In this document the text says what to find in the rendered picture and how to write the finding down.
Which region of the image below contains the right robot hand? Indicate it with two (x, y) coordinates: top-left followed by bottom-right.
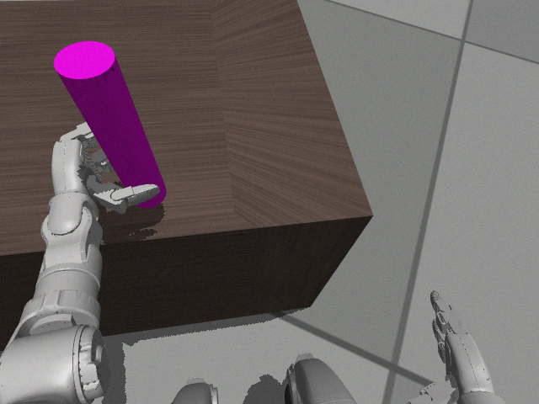
(407, 290), (495, 404)

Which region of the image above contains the can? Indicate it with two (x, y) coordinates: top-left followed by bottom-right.
(54, 41), (167, 208)

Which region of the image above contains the left robot arm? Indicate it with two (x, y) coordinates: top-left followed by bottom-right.
(0, 193), (110, 404)

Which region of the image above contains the left robot hand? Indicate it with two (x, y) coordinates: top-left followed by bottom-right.
(51, 122), (160, 214)

